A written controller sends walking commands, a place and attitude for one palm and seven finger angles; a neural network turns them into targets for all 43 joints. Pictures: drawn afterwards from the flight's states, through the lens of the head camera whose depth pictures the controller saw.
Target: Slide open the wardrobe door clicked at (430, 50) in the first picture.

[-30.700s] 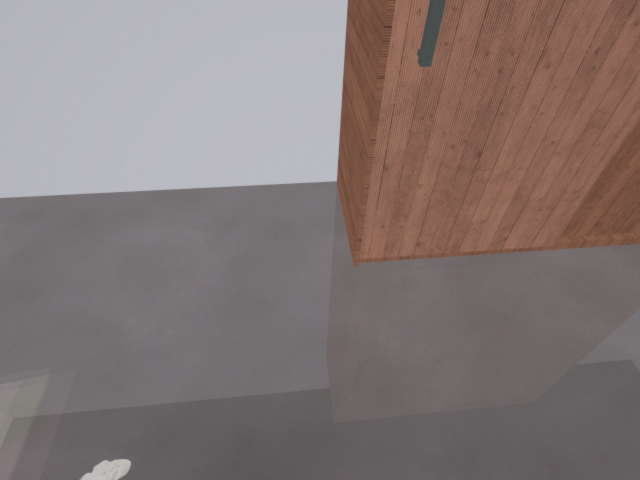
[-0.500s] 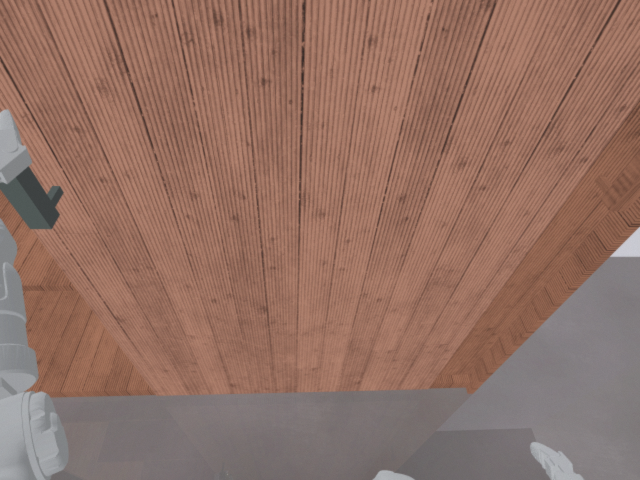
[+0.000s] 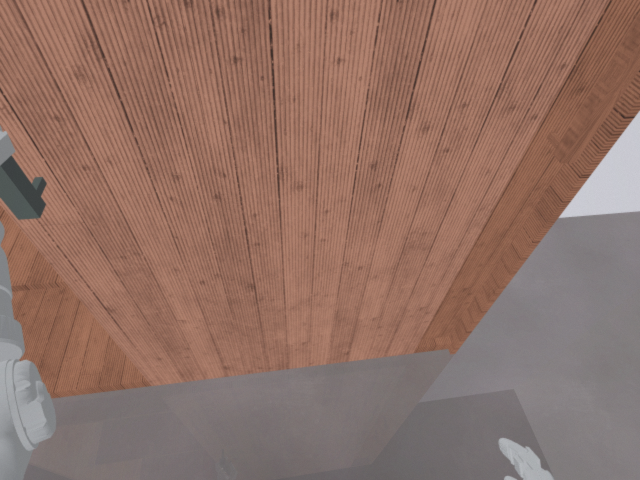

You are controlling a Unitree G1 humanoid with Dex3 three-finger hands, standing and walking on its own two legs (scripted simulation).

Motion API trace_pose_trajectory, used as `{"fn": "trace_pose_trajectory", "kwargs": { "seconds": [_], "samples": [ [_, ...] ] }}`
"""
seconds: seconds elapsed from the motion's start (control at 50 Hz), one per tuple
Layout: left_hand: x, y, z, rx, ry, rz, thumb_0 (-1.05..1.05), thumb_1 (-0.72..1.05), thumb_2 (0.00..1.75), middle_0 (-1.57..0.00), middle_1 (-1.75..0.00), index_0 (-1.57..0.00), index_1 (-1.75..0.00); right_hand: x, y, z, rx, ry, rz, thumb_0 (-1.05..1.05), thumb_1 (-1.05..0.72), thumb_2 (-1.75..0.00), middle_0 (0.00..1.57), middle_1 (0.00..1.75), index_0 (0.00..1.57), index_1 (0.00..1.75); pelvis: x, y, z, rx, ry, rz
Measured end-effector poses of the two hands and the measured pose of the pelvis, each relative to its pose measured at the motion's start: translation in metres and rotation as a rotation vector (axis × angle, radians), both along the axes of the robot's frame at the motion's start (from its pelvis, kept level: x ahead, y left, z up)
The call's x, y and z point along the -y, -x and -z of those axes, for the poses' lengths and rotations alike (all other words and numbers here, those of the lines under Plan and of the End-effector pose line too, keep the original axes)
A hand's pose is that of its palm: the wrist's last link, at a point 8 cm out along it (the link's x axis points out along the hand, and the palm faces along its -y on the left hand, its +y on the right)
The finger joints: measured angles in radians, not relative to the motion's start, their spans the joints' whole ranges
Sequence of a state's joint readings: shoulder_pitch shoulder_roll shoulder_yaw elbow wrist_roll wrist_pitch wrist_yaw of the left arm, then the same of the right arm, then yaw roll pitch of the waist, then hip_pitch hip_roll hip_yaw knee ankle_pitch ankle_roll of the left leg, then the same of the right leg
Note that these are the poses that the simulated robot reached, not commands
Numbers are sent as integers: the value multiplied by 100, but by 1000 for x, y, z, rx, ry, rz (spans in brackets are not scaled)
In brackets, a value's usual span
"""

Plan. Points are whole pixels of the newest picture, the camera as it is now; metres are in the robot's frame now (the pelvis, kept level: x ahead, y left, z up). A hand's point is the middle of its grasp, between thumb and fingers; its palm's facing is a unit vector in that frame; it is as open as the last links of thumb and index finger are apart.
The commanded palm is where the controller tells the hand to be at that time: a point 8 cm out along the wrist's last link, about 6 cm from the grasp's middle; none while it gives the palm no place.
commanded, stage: stop walking and hold the door there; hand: left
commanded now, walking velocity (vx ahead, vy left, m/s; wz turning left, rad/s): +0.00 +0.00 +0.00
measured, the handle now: out of the picture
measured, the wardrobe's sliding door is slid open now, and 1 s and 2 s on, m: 0.65 0.65 0.65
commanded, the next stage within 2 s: loosen the grip on the handle in 1.86 s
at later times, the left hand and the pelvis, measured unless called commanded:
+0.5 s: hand out of the picture +0.41 +0.37 +0.21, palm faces +0.59 -0.78 -0.22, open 7.5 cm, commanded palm +0.36 +0.40 +0.19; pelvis +0.03 +0.03 -0.01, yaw +2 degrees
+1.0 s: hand out of the picture +0.40 +0.37 +0.21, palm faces +0.45 -0.88 -0.13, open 7.4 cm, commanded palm +0.37 +0.38 +0.19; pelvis +0.00 +0.09 +0.01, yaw +2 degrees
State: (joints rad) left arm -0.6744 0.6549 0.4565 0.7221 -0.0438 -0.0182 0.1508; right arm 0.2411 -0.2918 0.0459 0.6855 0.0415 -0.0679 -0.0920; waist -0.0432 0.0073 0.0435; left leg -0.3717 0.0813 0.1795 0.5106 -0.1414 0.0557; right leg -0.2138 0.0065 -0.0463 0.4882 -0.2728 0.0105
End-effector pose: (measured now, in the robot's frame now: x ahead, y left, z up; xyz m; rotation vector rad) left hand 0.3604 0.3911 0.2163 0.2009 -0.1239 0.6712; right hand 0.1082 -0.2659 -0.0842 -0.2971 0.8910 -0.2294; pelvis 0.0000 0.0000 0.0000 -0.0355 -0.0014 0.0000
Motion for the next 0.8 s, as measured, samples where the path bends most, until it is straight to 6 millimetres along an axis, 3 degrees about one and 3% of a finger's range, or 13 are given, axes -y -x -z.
{"fn": "trace_pose_trajectory", "kwargs": {
  "seconds": [0.12,0.26,0.38,0.48,0.58,0.66,0.8],
  "samples": [
    [0,0,-1,-7,6,7,-5,71,77,-31,-125,-4,-121,13,16,-5,-13,40,33,1,-90,-90,21,30,20,30,-2,-1,-3,-9,-8,-5],
    [0,0,-1,-13,-4,-3,-6,70,80,-32,-125,-4,-123,15,27,5,-79,22,47,1,-90,-90,20,30,20,30,1,-9,-4,-15,-12,-4],
    [-1,-1,-1,-15,-26,-5,-7,67,83,-35,-126,-5,-125,13,18,16,-105,-1,52,1,-90,-90,21,30,20,30,-1,-20,0,-13,-8,-15],
    [-10,0,0,-12,-75,35,-10,61,83,-39,-130,-9,-128,5,-3,24,-111,8,48,1,-90,-90,20,30,20,30,-21,-28,5,5,-13,-32],
    [-21,-2,3,26,-127,106,-14,54,82,-43,-136,-17,-131,-25,-33,25,-73,22,11,1,-91,-90,20,30,20,30,-51,-31,11,19,-47,-69],
    [-22,-2,4,33,-139,136,-14,57,79,-44,-138,-14,-130,-68,-57,22,4,-37,-38,1,-91,-90,20,30,20,30,-70,-19,7,21,-23,-50],
    [-18,-1,7,64,-69,182,-10,67,77,-41,-139,-4,-126,-141,-67,9,44,-136,-163,1,-91,-90,20,30,20,30,-80,-4,-2,14,-10,-50]
  ]
}}
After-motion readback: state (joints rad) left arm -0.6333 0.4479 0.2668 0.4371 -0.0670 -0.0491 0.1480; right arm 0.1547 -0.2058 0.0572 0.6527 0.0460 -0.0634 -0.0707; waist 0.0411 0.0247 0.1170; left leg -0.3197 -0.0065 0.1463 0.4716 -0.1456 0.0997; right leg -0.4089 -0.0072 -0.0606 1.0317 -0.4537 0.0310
